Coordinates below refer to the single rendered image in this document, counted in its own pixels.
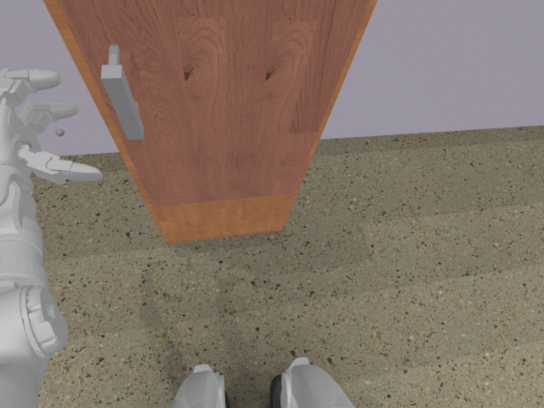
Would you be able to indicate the cupboard door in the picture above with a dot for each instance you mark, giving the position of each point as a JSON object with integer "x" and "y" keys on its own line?
{"x": 231, "y": 93}

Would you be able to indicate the robot left upper arm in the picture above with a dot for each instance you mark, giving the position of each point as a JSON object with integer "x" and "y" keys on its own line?
{"x": 31, "y": 330}

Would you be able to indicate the left robot forearm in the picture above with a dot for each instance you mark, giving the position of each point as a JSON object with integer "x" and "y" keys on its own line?
{"x": 21, "y": 238}

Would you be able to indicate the left robot hand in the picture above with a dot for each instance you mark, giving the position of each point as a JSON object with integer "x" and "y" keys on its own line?
{"x": 31, "y": 121}

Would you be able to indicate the robot right thigh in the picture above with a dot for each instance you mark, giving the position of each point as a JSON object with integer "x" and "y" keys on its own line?
{"x": 308, "y": 386}

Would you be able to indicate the handle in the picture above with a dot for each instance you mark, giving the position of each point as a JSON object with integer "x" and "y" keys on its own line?
{"x": 116, "y": 85}

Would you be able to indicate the left robot shin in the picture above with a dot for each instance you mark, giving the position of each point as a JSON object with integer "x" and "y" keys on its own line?
{"x": 203, "y": 367}

